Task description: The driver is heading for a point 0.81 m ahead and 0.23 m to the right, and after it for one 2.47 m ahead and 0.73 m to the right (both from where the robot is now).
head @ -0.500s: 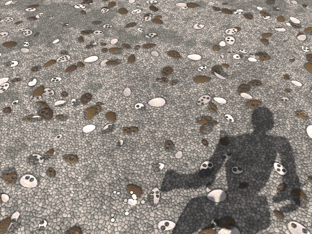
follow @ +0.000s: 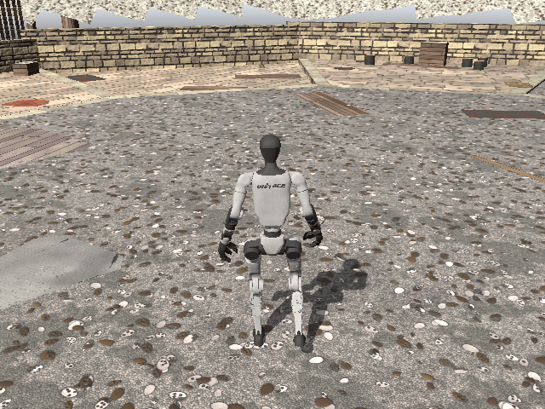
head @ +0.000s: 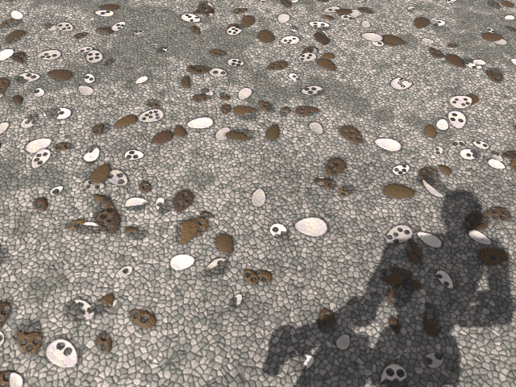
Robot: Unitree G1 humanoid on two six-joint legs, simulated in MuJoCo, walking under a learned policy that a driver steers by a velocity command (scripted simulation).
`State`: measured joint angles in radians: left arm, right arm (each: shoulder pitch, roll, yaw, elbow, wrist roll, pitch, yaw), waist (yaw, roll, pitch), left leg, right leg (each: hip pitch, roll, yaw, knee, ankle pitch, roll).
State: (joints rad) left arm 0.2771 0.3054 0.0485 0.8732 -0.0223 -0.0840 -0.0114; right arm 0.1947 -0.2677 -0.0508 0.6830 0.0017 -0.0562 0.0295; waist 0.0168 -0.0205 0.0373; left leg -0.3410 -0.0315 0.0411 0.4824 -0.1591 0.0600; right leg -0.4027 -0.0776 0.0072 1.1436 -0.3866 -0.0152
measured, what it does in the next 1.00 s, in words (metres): walks ahead: right foot, then left foot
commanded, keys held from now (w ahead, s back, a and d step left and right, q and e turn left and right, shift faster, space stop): w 0.30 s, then no key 0.62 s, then w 0.08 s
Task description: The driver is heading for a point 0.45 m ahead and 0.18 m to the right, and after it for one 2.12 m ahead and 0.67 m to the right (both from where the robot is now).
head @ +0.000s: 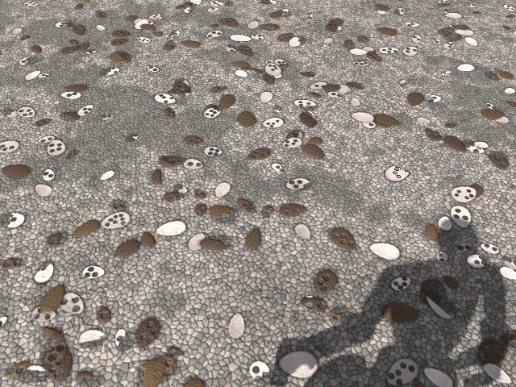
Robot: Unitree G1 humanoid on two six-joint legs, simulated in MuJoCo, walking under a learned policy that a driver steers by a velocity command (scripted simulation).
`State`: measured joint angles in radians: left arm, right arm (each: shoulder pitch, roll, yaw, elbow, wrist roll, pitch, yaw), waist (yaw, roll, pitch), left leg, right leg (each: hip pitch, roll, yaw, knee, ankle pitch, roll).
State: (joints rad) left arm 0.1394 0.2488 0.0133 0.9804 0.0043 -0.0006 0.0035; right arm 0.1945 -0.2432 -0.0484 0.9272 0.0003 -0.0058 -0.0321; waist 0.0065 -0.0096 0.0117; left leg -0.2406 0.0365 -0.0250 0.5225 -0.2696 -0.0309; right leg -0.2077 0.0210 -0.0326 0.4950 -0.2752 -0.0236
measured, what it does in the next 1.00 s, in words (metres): walks ahead, turning right: right foot, then left foot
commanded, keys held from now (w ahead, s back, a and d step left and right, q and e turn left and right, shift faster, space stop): w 0.02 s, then w+e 0.76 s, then w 0.22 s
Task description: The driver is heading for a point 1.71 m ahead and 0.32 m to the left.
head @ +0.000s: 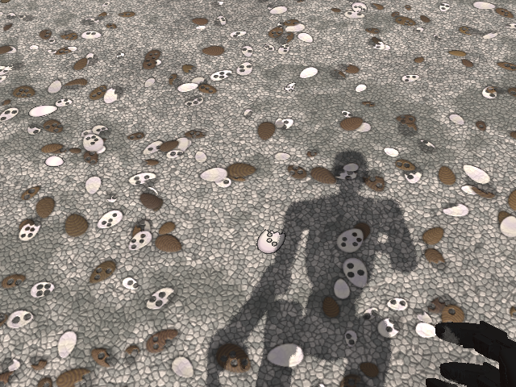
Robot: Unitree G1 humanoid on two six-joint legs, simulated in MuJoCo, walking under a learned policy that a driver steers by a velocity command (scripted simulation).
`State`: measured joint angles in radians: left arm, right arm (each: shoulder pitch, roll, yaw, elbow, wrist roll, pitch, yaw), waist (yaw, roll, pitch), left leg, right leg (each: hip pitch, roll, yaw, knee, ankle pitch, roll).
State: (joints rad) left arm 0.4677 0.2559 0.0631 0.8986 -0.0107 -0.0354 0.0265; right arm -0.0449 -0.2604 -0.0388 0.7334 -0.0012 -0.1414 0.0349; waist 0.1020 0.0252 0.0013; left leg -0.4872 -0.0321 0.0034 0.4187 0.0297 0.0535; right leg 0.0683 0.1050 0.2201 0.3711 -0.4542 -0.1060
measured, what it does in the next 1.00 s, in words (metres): walks ahead: right foot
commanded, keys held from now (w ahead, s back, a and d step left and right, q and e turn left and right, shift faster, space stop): w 1.00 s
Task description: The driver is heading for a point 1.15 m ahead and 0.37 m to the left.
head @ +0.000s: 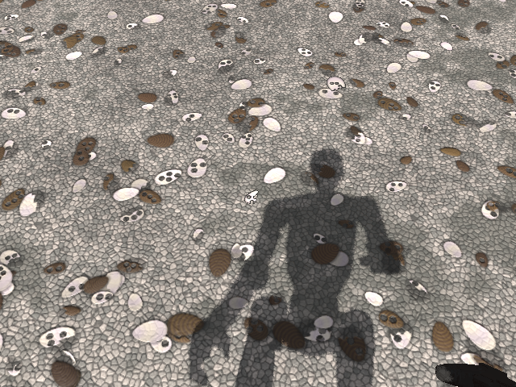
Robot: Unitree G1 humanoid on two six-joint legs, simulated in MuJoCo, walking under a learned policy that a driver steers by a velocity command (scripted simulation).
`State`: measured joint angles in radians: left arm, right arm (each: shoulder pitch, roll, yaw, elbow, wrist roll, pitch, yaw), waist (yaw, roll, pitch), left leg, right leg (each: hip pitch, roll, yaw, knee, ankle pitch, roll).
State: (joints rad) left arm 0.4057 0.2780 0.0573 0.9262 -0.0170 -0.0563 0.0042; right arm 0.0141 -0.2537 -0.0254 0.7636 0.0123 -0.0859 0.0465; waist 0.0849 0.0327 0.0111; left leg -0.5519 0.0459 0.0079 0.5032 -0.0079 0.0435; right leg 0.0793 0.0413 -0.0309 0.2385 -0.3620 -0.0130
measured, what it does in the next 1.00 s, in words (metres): walks ahead: left foot, then right foot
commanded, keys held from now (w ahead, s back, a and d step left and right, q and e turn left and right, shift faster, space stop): w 0.48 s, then w+q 0.18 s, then q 0.34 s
